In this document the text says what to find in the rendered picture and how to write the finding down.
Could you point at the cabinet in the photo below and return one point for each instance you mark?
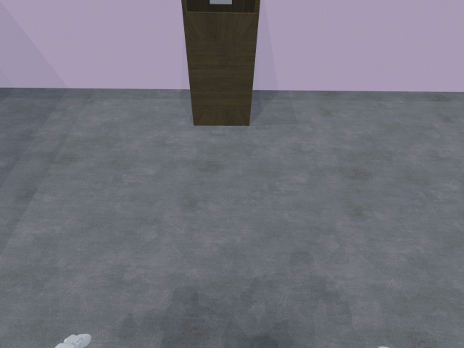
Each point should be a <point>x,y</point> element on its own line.
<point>220,49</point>

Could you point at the left robot hand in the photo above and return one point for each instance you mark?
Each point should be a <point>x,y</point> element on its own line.
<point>73,341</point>

